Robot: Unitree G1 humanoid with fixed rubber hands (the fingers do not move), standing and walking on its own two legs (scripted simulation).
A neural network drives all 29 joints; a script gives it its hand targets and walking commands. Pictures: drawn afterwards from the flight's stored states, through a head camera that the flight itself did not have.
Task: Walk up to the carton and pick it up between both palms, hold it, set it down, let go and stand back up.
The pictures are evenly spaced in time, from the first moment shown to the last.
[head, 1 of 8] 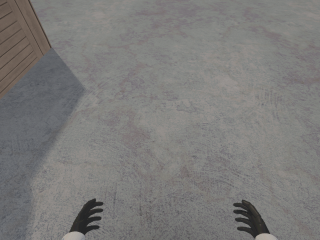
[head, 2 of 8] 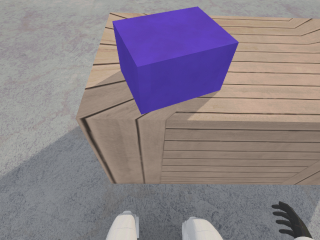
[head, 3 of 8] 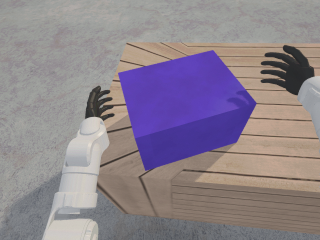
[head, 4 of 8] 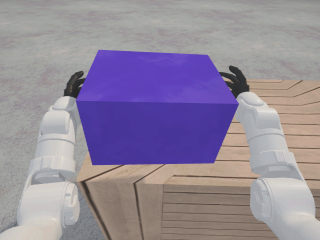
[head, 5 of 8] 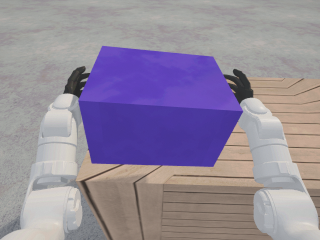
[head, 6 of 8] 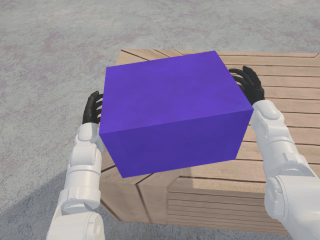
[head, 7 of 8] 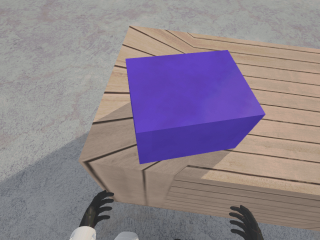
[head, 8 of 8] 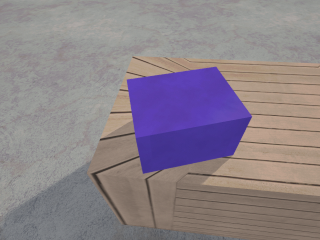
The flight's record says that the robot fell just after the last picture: no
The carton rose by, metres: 0.18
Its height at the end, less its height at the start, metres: +0.00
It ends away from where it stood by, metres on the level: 0.02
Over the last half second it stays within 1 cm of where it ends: yes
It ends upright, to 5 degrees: yes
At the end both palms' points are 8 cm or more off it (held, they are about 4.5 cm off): yes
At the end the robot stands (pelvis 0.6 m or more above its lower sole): yes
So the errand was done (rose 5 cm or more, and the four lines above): yes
